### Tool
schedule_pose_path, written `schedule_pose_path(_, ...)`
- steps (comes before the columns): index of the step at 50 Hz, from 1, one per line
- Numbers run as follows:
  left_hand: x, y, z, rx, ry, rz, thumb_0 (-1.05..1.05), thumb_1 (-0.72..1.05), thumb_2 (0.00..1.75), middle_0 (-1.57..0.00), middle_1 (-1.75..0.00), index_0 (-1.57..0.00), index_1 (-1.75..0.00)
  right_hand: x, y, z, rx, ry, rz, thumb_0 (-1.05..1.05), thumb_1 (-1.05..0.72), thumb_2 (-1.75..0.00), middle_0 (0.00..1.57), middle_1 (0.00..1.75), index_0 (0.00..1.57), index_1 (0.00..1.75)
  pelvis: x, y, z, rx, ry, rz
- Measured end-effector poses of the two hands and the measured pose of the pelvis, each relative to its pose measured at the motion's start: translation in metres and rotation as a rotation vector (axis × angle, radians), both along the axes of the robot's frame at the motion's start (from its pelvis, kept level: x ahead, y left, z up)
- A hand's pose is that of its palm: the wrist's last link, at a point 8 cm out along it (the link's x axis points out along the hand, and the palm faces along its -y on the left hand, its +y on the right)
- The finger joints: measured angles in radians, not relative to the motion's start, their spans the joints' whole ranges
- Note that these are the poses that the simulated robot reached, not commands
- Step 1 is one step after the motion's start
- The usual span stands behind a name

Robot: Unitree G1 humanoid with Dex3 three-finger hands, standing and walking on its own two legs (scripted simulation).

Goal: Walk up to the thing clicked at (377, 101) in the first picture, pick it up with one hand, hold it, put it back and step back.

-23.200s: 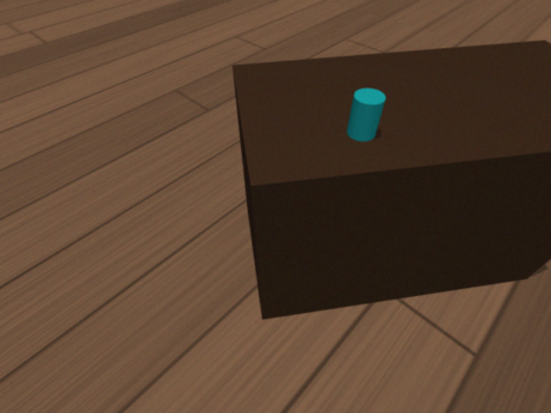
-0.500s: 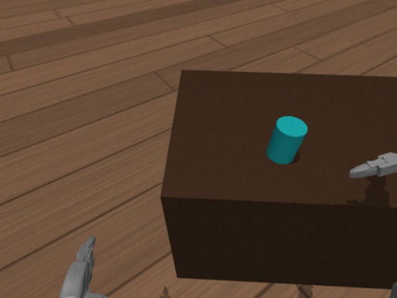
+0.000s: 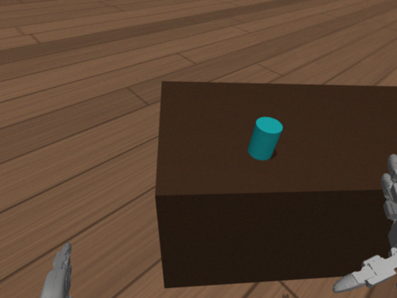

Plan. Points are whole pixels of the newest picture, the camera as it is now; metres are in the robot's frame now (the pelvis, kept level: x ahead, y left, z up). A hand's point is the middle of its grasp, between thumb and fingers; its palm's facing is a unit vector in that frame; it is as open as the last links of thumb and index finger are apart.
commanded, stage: sink last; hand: right
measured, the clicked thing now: (264, 139) +0.51 -0.21 +0.04
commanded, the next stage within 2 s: home in 0.26 s
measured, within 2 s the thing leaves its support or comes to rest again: neither
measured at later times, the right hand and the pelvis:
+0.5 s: hand out of the picture +0.17 -0.29 +0.18, palm faces +0.49 +0.76 -0.43, open 17.6 cm; pelvis -0.02 +0.00 +0.00, yaw +1 degrees
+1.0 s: hand (285, 279) +0.17 -0.18 -0.05, palm faces +0.10 +0.98 -0.19, open 17.5 cm; pelvis +0.00 +0.00 +0.01, yaw +1 degrees
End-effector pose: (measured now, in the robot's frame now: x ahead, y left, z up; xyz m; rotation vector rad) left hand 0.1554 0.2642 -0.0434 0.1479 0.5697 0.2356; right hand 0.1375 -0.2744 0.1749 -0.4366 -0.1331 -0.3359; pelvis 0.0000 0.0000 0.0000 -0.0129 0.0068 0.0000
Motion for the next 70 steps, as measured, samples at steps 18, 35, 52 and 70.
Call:
schedule_pose_path(18, -0.046, -0.005, -0.038, -0.018, 0.132, 0.016, -0.01, -0.52, 0.06, -0.05, -0.05, -0.05, -0.06, -0.019, -0.033, 0.030, -0.197, -0.102, -0.071, -0.01, 0.59, -0.05, 0.06, 0.07, 0.07, 0.06, -0.028, 0.002, 0.000, 0.004, -0.023, 0.003)
schedule_pose_path(35, 0.000, -0.067, -0.020, -0.075, 0.077, -0.110, -0.01, 0.14, 0.51, -0.14, -0.19, -0.13, -0.19, 0.019, -0.021, -0.066, 0.117, 0.112, -0.017, -0.01, 0.56, -0.05, 0.05, 0.06, 0.06, 0.05, -0.003, -0.009, 0.007, 0.009, -0.014, 0.007)
schedule_pose_path(52, 0.009, -0.046, -0.023, 0.012, 0.158, -0.089, 0.01, 0.84, 0.86, -0.19, -0.29, -0.19, -0.29, 0.013, 0.046, -0.216, 0.380, 0.689, 0.037, -0.02, 0.54, -0.05, 0.06, 0.06, 0.06, 0.05, 0.005, -0.004, 0.007, 0.011, 0.021, 0.013)
schedule_pose_path(70, -0.025, -0.026, -0.050, 0.005, 0.318, -0.017, 0.01, 0.90, 0.90, -0.20, -0.30, -0.20, -0.30, 0.034, 0.049, -0.231, 0.329, 0.772, 0.003, -0.01, 0.52, -0.06, 0.05, 0.06, 0.06, 0.05, 0.010, -0.004, 0.004, 0.009, 0.030, 0.027)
